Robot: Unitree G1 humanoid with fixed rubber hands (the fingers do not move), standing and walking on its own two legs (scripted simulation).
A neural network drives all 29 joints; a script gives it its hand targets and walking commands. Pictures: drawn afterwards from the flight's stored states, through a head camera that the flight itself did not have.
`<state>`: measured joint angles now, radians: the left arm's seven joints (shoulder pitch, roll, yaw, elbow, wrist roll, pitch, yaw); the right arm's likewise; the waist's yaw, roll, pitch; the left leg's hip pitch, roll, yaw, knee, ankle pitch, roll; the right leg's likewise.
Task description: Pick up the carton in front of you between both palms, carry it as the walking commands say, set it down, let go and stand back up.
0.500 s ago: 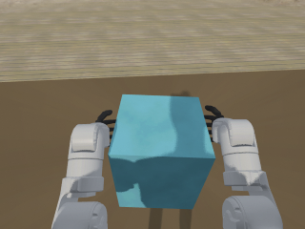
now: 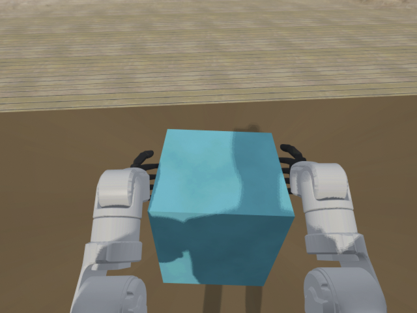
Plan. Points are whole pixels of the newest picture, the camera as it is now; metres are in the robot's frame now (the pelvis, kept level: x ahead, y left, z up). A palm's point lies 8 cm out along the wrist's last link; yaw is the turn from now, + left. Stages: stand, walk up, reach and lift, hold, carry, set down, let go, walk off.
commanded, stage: carry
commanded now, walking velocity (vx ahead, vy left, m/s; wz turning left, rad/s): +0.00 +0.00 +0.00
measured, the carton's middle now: (216, 209) +0.34 +0.00 +0.05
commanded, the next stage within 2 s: none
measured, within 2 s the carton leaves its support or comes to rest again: neither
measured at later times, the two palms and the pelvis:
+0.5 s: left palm (161, 158) +0.41 +0.11 +0.13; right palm (310, 160) +0.39 -0.19 +0.13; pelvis +0.05 -0.02 +0.00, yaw -1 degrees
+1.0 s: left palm (174, 113) +0.63 +0.10 +0.09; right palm (279, 107) +0.65 -0.20 +0.09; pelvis +0.29 -0.06 -0.03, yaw -2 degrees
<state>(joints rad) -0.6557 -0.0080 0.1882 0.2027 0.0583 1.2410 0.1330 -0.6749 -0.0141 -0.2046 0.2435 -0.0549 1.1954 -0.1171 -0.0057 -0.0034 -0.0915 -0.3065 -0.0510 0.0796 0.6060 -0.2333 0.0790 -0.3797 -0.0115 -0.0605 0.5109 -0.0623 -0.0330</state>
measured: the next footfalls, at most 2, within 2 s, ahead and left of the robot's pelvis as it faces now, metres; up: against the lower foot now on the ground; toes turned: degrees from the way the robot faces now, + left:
right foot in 0.56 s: +0.15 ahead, -0.13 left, -0.01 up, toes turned -6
left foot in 1.06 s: +0.49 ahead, +0.00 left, -0.04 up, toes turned +2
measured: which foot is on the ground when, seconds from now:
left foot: down 0.00-0.58, up 0.60-1.00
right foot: down 0.00-0.30, up 0.32-0.54, down 0.56-1.00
